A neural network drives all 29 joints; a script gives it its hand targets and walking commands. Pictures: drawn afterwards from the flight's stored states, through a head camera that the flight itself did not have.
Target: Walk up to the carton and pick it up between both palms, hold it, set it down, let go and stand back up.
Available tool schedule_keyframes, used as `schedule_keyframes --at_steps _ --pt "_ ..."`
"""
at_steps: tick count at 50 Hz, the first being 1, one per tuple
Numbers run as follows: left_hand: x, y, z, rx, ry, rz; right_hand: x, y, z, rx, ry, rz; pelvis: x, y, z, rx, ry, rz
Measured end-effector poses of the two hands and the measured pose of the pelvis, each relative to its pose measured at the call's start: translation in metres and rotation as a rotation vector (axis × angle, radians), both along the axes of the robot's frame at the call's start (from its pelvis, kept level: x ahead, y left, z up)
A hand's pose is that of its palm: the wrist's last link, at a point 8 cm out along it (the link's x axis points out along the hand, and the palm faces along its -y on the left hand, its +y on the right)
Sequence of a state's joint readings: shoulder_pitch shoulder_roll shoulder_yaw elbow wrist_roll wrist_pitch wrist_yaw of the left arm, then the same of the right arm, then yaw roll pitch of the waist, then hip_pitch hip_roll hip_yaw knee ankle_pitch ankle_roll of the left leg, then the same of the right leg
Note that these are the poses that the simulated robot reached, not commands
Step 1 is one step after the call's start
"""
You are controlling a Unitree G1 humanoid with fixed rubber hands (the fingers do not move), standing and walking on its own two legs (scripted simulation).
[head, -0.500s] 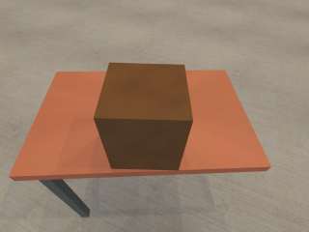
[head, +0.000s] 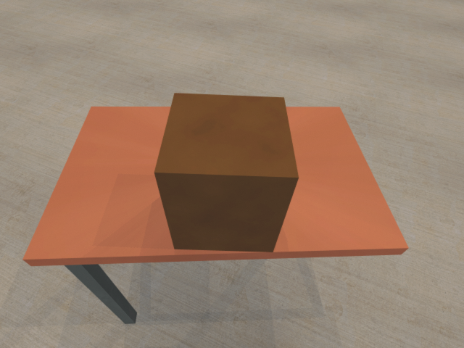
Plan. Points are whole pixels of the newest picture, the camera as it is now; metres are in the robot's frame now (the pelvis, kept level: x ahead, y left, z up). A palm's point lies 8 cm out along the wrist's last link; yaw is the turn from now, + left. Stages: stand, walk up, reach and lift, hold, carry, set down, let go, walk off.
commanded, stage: walk up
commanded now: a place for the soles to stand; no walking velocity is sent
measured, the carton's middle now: (226, 177) +0.42 +0.02 +0.04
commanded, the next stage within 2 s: reach and lift in 0.40 s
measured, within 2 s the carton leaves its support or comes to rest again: neither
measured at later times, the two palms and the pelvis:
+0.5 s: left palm out of the picture +0.05 +0.26 -0.16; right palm out of the picture +0.08 -0.24 -0.15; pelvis -0.02 +0.00 -0.03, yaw +0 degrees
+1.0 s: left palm out of the picture +0.13 +0.23 -0.11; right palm out of the picture +0.11 -0.24 -0.10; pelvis -0.05 -0.02 -0.01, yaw -3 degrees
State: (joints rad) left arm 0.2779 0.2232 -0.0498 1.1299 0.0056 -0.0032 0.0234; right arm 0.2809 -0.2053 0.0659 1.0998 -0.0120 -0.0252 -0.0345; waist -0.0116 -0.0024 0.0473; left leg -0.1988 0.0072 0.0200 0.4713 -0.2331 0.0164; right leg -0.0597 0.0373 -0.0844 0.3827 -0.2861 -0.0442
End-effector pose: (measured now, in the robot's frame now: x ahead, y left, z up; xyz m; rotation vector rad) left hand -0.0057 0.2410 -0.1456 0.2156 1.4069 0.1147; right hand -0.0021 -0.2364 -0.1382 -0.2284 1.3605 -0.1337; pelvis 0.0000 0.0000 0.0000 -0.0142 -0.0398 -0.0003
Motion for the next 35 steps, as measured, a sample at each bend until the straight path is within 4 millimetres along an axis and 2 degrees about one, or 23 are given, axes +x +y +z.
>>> schedule_keyframes --at_steps 11,21,23,26,28,30,32,35 --pt "-0.007 0.003 -0.001 -0.001 0.017 0.009 0.003 0.007 0.000 0.004 -0.002 0.010 0.001 0.005 0.000 0.001 0.003 0.008" --pt "-0.004 0.006 -0.004 -0.005 0.044 0.028 0.013 0.008 -0.003 0.007 -0.011 0.005 0.000 0.007 -0.003 0.003 0.026 0.014" --pt "0.017 0.013 -0.013 0.001 0.101 0.052 0.038 0.003 -0.011 0.020 -0.031 -0.027 -0.009 0.005 -0.013 0.012 0.063 0.008" --pt "0.084 0.020 -0.017 0.022 0.057 0.044 0.098 0.000 -0.015 0.054 -0.128 0.001 -0.022 0.003 -0.031 0.022 0.096 0.001" --pt "0.132 0.018 -0.007 0.029 -0.037 0.019 0.134 0.000 -0.011 0.073 -0.208 0.021 -0.029 0.002 -0.040 0.018 0.100 -0.001" --pt "0.167 0.010 0.012 0.016 -0.133 -0.007 0.160 0.000 0.001 0.090 -0.289 0.025 -0.034 0.001 -0.041 0.005 0.075 -0.007" --pt "0.183 -0.002 0.031 0.000 -0.197 -0.037 0.171 0.000 0.018 0.099 -0.356 0.017 -0.036 -0.001 -0.036 0.001 0.044 -0.020" --pt "0.177 -0.016 0.046 -0.013 -0.210 -0.063 0.164 -0.006 0.037 0.093 -0.394 0.002 -0.033 -0.006 -0.023 0.005 0.013 -0.033"
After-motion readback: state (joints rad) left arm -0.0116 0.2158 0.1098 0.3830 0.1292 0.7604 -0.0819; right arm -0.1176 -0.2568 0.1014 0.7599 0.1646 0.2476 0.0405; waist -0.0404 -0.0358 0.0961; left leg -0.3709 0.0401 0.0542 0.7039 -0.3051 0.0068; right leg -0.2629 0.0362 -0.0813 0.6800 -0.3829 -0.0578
